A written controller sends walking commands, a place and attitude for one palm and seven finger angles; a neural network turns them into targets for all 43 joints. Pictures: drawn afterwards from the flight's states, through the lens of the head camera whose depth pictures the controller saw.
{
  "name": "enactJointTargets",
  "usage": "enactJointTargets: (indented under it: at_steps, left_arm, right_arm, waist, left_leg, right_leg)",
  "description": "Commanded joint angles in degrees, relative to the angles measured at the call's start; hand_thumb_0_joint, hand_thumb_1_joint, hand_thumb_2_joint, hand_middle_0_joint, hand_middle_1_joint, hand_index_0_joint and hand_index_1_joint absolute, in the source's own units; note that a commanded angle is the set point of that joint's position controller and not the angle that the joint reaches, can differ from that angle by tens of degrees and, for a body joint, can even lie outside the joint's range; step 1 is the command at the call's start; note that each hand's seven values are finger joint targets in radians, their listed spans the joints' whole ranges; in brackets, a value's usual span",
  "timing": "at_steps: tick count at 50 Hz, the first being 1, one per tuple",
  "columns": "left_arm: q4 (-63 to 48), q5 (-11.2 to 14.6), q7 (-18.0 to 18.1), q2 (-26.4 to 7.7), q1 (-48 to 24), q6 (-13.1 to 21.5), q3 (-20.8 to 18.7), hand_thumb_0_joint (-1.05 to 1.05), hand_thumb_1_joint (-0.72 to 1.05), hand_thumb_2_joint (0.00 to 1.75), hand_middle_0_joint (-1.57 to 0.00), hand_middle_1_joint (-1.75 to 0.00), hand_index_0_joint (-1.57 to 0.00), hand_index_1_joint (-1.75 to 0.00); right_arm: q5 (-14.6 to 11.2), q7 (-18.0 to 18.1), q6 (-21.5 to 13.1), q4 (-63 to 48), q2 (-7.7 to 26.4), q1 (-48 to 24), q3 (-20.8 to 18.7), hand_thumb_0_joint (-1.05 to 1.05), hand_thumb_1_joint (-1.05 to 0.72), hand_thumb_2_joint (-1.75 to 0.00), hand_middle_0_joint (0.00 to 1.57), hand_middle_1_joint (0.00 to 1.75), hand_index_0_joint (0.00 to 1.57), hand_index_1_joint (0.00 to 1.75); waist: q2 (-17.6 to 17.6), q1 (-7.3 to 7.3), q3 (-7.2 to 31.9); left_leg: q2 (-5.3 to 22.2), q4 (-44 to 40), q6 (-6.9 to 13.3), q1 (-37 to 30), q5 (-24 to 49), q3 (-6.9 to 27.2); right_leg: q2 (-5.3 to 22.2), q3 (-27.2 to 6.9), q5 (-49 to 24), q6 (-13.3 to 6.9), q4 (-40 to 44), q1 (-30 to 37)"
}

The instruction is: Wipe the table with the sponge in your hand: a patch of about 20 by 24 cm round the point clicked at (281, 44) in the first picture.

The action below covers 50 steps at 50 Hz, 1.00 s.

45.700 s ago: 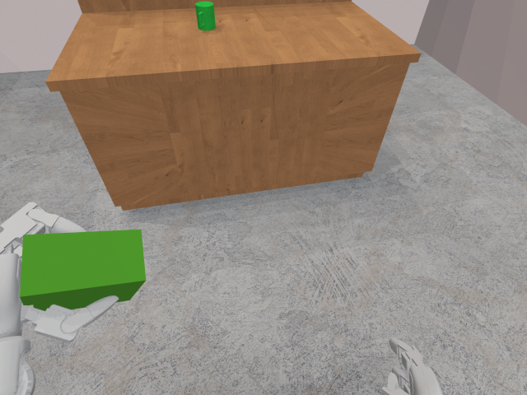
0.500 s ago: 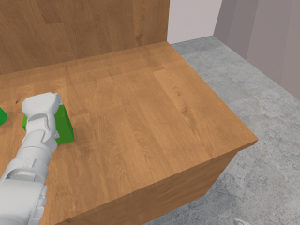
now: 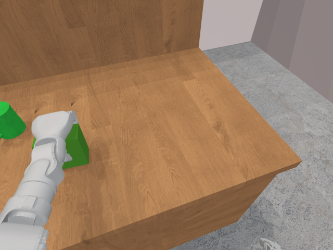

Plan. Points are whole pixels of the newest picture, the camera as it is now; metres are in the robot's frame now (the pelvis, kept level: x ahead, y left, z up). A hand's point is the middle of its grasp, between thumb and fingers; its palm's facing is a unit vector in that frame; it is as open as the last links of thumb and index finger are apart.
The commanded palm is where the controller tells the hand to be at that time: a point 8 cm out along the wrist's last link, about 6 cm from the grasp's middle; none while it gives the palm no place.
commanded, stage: wipe back along the first lane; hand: left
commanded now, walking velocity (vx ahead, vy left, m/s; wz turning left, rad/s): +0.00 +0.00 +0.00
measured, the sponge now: (65, 151) +0.35 +0.32 +0.01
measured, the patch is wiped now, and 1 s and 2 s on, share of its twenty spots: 1.00 1.00 1.00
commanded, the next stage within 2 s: lift the sponge slowly off the table in 1.36 s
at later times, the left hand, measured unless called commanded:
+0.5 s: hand (65, 152) +0.32 +0.29 +0.05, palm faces -0.05 -0.05 -1.00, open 10.1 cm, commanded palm +0.29 +0.27 +0.09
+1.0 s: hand (66, 169) +0.28 +0.27 +0.05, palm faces +0.00 -0.08 -1.00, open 10.1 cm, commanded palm +0.24 +0.26 +0.09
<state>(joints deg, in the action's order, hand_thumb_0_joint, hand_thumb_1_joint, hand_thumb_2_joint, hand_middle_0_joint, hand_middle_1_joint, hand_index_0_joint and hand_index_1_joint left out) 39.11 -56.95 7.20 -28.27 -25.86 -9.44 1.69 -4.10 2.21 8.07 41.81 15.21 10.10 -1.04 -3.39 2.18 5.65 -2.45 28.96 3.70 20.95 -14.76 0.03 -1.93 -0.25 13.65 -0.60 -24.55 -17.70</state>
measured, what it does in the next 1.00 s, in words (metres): stands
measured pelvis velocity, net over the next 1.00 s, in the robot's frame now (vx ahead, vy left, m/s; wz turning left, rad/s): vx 0.00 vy -0.02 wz -0.01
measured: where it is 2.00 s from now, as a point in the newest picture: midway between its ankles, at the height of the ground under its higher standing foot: outside the picture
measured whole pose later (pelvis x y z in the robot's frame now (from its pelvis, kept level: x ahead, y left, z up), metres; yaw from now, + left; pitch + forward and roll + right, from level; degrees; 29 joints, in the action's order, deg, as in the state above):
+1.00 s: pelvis +0.00 -0.02 +0.00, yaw -1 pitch +1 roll -1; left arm 11.2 -54.8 7.3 -24.1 -2.2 -19.8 4.7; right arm -3.7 1.8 6.3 38.6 15.4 2.9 1.2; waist -4.1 4.8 4.4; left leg -1.7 26.8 2.5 13.3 -15.0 -0.5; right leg -2.7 -1.0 14.7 -1.9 -24.7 -11.5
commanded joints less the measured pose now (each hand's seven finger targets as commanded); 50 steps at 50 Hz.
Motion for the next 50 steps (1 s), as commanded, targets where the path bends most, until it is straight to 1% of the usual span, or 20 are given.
enactJointTargets:
  at_steps: [1, 4, 5, 9, 10, 13, 16, 24, 25, 26, 28, 30, 33, 35, 36, 39, 40, 45, 48, 50]
  left_arm:
    - [-10.8, -0.5, 2.0, -11.8, -17.6, -2.2, -2.4, 0.00, 0.10, 1.30, -1.20, -1.60, -1.20, -1.60]
    - [-10.1, -1.2, 2.0, -12.6, -15.5, -4.1, -3.1, 0.00, 0.10, 1.30, -1.20, -1.60, -1.20, -1.60]
    - [-12.6, -1.2, 1.9, -12.2, -17.1, -4.0, -2.6, 0.00, 0.10, 1.30, -1.20, -1.60, -1.20, -1.60]
    - [-11.5, -1.6, 1.3, -8.6, -14.1, -5.5, 0.4, 0.00, 0.10, 1.30, -1.20, -1.60, -1.20, -1.60]
    - [-12.6, -1.3, 1.2, -10.2, -13.9, -5.3, -1.5, 0.00, 0.10, 1.30, -1.20, -1.60, -1.20, -1.60]
    - [-10.7, -1.5, 0.8, -8.3, -13.2, -6.0, 0.5, 0.00, 0.10, 1.30, -1.20, -1.60, -1.20, -1.60]
    - [-12.0, -1.2, 0.6, -7.1, -10.3, -6.0, 1.0, 0.00, 0.10, 1.30, -1.20, -1.60, -1.20, -1.60]
    - [-15.3, -0.5, 0.2, -6.6, -3.5, -6.3, 0.1, 0.00, 0.10, 1.30, -1.20, -1.60, -1.20, -1.60]
    - [-17.3, -0.2, 0.1, -6.8, -3.6, -6.3, -0.1, 0.00, 0.10, 1.30, -1.20, -1.60, -1.20, -1.60]
    - [-17.9, 0.1, 0.1, -4.7, -2.7, -6.6, 1.6, 0.00, 0.10, 1.30, -1.20, -1.60, -1.20, -1.60]
    - [-17.7, 0.2, 0.0, -4.6, -1.3, -7.2, 1.6, 0.00, 0.10, 1.30, -1.20, -1.60, -1.20, -1.60]
    - [-20.6, 0.8, -0.1, -6.0, 0.3, -7.5, -0.1, 0.00, 0.10, 1.30, -1.20, -1.60, -1.20, -1.60]
    - [-21.9, 1.0, -0.2, -3.6, 3.9, -8.0, 1.5, 0.00, 0.10, 1.30, -1.20, -1.60, -1.20, -1.60]
    - [-24.8, 1.8, -0.1, -6.8, 7.2, -8.2, -1.9, 0.00, 0.10, 1.30, -1.20, -1.60, -1.20, -1.60]
    - [-25.5, 1.9, -0.3, -3.6, 7.5, -8.6, 1.1, 0.00, 0.10, 1.30, -1.20, -1.60, -1.20, -1.60]
    - [-26.8, 2.0, -0.4, -4.4, 9.4, -9.7, 0.2, 0.00, 0.10, 1.30, -1.20, -1.60, -1.20, -1.60]
    - [-28.9, 2.1, -0.3, -6.3, 9.2, -9.8, -1.5, 0.00, 0.10, 1.30, -1.20, -1.60, -1.20, -1.60]
    - [-32.9, 3.0, -0.3, -6.5, 15.9, -10.6, -2.8, 0.00, 0.10, 1.30, -1.20, -1.60, -1.20, -1.60]
    - [-34.7, 3.2, -0.4, -3.6, 17.7, -11.5, -0.5, 0.00, 0.10, 1.30, -1.20, -1.60, -1.20, -1.60]
    - [-37.4, 3.4, -0.3, -4.7, 17.6, -12.0, -1.3, 0.00, 0.10, 1.30, -1.20, -1.60, -1.20, -1.60]
  right_arm:
    - [-0.1, 0.4, -2.4, -8.0, 8.8, -6.4, -2.4, 0.00, -0.90, -0.90, 0.20, 0.30, 0.20, 0.30]
    - [-0.2, 0.4, -2.1, -8.1, 8.6, -7.7, -1.8, 0.00, -0.90, -0.90, 0.20, 0.30, 0.20, 0.30]
    - [-0.2, 0.6, -2.3, -8.5, 8.5, -8.6, -1.7, 0.00, -0.90, -0.90, 0.20, 0.30, 0.20, 0.30]
    - [-0.1, 0.5, -2.2, -9.0, 7.9, -9.2, -1.3, 0.00, -0.90, -0.90, 0.20, 0.30, 0.20, 0.30]
    - [-0.2, 0.6, -2.3, -9.1, 8.1, -9.5, -1.4, 0.00, -0.90, -0.90, 0.20, 0.30, 0.20, 0.30]
    - [-0.1, 0.8, -2.2, -9.1, 7.9, -9.6, -0.9, 0.00, -0.90, -0.90, 0.20, 0.30, 0.20, 0.30]
    - [-0.1, 0.8, -2.2, -9.8, 7.7, -10.2, -0.9, 0.00, -0.90, -0.90, 0.20, 0.30, 0.20, 0.30]
    - [0.0, 0.5, -2.8, -10.4, 7.8, -11.4, -0.9, 0.00, -0.90, -0.90, 0.20, 0.30, 0.20, 0.30]
    - [0.2, 0.5, -2.8, -10.7, 7.9, -12.0, -0.7, 0.00, -0.90, -0.90, 0.20, 0.30, 0.20, 0.30]
    - [0.1, 0.5, -2.9, -11.0, 7.6, -11.8, -0.9, 0.00, -0.90, -0.90, 0.20, 0.30, 0.20, 0.30]
    - [0.0, 0.5, -3.1, -10.8, 7.6, -12.2, -0.7, 0.00, -0.90, -0.90, 0.20, 0.30, 0.20, 0.30]
    - [0.1, 0.4, -3.4, -11.1, 7.9, -13.1, -0.8, 0.00, -0.90, -0.90, 0.20, 0.30, 0.20, 0.30]
    - [0.2, 0.3, -3.8, -11.2, 7.5, -13.3, -0.7, 0.00, -0.90, -0.90, 0.20, 0.30, 0.20, 0.30]
    - [0.2, 0.2, -3.9, -11.4, 7.9, -14.0, -0.7, 0.00, -0.90, -0.90, 0.20, 0.30, 0.20, 0.30]
    - [0.2, 0.2, -3.9, -11.8, 7.4, -14.0, -0.6, 0.00, -0.90, -0.90, 0.20, 0.30, 0.20, 0.30]
    - [0.2, 0.0, -4.3, -11.6, 7.4, -15.0, -0.4, 0.00, -0.90, -0.90, 0.20, 0.30, 0.20, 0.30]
    - [0.3, 0.1, -4.2, -11.7, 7.8, -15.5, -0.5, 0.00, -0.90, -0.90, 0.20, 0.30, 0.20, 0.30]
    - [0.4, -0.1, -4.7, -12.3, 7.3, -16.9, -0.2, 0.00, -0.90, -0.90, 0.20, 0.30, 0.20, 0.30]
    - [0.3, 0.0, -4.8, -12.7, 6.8, -17.5, -0.1, 0.00, -0.90, -0.90, 0.20, 0.30, 0.20, 0.30]
    - [0.4, 0.0, -4.8, -12.9, 7.0, -18.6, 0.1, 0.00, -0.90, -0.90, 0.20, 0.30, 0.20, 0.30]
  waist:
    - [0.6, -0.27, 14.1]
    - [1.9, 0.40, 13.1]
    - [-0.3, 0.41, 13.7]
    - [1.4, 0.28, 12.3]
    - [0.7, 0.61, 13.1]
    - [2.1, 0.03, 10.3]
    - [0.3, 0.66, 10.5]
    - [3.3, 1.33, 11.0]
    - [1.7, 1.55, 11.4]
    - [1.9, 1.20, 10.4]
    - [4.0, 1.18, 8.9]
    - [2.7, 1.89, 9.9]
    - [4.8, 1.70, 10.1]
    - [3.4, 2.62, 11.0]
    - [3.7, 2.18, 10.3]
    - [5.4, 2.30, 8.4]
    - [4.4, 2.64, 8.9]
    - [4.4, 3.51, 9.0]
    - [4.0, 3.39, 7.1]
    - [2.0, 3.65, 6.8]
  left_leg:
    - [2.9, -2.7, -2.2, -12.9, 21.1, 4.9]
    - [2.5, -3.8, -2.2, -11.2, 18.2, 5.0]
    - [2.5, -4.2, -2.5, -12.1, 18.8, 5.1]
    - [2.3, -4.2, -1.9, -11.8, 16.2, 4.8]
    - [2.3, -4.6, -2.1, -12.0, 16.5, 5.1]
    - [2.0, -4.6, -1.6, -10.5, 13.7, 4.6]
    - [1.8, -4.6, -1.4, -10.9, 13.6, 4.5]
    - [1.2, -3.7, -1.0, -10.5, 15.4, 4.1]
    - [1.2, -4.2, -1.2, -10.6, 15.5, 4.4]
    - [1.3, -3.9, -0.9, -10.7, 15.1, 4.1]
    - [1.2, -4.0, -0.9, -10.1, 15.0, 4.1]
    - [1.1, -4.1, -0.8, -10.5, 15.5, 4.2]
    - [1.0, -3.3, -0.7, -10.9, 17.2, 3.8]
    - [0.8, -3.5, -0.8, -10.9, 17.9, 4.1]
    - [0.8, -3.3, -0.6, -10.8, 17.9, 3.7]
    - [0.8, -3.6, -0.7, -10.6, 17.4, 3.9]
    - [0.8, -3.8, -0.8, -10.8, 17.5, 4.1]
    - [0.6, -3.6, -0.8, -11.1, 18.5, 3.8]
    - [0.7, -3.9, -0.9, -11.3, 17.8, 3.7]
    - [0.9, -4.5, -1.0, -12.1, 17.5, 4.1]
  right_leg:
    - [-0.5, 0.0, -13.5, -4.2, 1.3, 2.2]
    - [-0.3, -0.4, -12.0, -4.3, 1.7, 3.3]
    - [-0.2, -0.6, -12.0, -4.5, 1.6, 3.5]
    - [-0.3, -0.8, -10.5, -4.4, 2.2, 3.1]
    - [-0.3, -0.9, -10.4, -4.6, 2.1, 4.0]
    - [-0.2, -0.9, -9.4, -4.5, 2.7, 3.2]
    - [-0.3, -1.0, -9.1, -4.6, 2.7, 3.8]
    - [-0.2, -2.7, -14.0, -4.6, 2.3, 6.0]
    - [-0.2, -2.9, -13.7, -4.8, 2.1, 6.3]
    - [-0.2, -2.1, -13.4, -4.6, 2.2, 6.1]
    - [-0.2, -2.6, -14.0, -4.5, 2.5, 5.9]
    - [-0.1, -3.3, -15.1, -4.6, 2.2, 7.1]
    - [0.0, -3.3, -18.6, -4.3, 1.8, 7.9]
    - [0.0, -4.3, -20.0, -4.6, 1.2, 9.7]
    - [0.1, -3.2, -20.2, -4.2, 1.2, 9.5]
    - [0.1, -4.2, -20.4, -4.2, 1.6, 9.0]
    - [0.0, -4.8, -20.3, -4.4, 1.5, 9.6]
    - [0.3, -5.3, -23.6, -4.2, 0.8, 11.5]
    - [0.2, -4.6, -21.7, -4.0, 1.4, 10.3]
    - [0.0, -5.2, -20.3, -4.3, 1.7, 10.0]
